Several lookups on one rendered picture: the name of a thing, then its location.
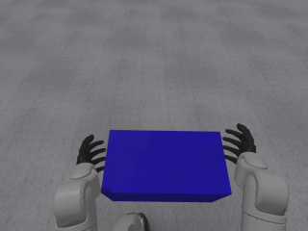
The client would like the robot left thigh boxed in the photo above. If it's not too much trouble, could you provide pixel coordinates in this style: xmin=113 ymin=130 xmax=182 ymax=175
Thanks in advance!
xmin=112 ymin=214 xmax=144 ymax=231

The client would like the left robot forearm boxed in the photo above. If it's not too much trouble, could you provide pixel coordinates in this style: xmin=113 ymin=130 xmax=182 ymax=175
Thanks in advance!
xmin=52 ymin=163 xmax=101 ymax=231

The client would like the right robot hand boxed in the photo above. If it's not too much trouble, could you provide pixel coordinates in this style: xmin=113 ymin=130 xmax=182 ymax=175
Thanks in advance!
xmin=222 ymin=123 xmax=256 ymax=165

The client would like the right robot forearm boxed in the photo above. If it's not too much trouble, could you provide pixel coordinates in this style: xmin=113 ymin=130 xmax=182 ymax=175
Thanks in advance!
xmin=234 ymin=151 xmax=290 ymax=231

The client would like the carton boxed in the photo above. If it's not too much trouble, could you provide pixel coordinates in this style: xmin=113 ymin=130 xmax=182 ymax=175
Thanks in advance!
xmin=101 ymin=130 xmax=232 ymax=203

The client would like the left robot hand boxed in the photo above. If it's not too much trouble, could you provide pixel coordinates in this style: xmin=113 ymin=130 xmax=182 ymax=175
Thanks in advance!
xmin=76 ymin=135 xmax=106 ymax=173

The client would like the left robot shin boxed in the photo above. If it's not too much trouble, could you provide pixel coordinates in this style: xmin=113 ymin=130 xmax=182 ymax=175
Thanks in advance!
xmin=126 ymin=211 xmax=139 ymax=216

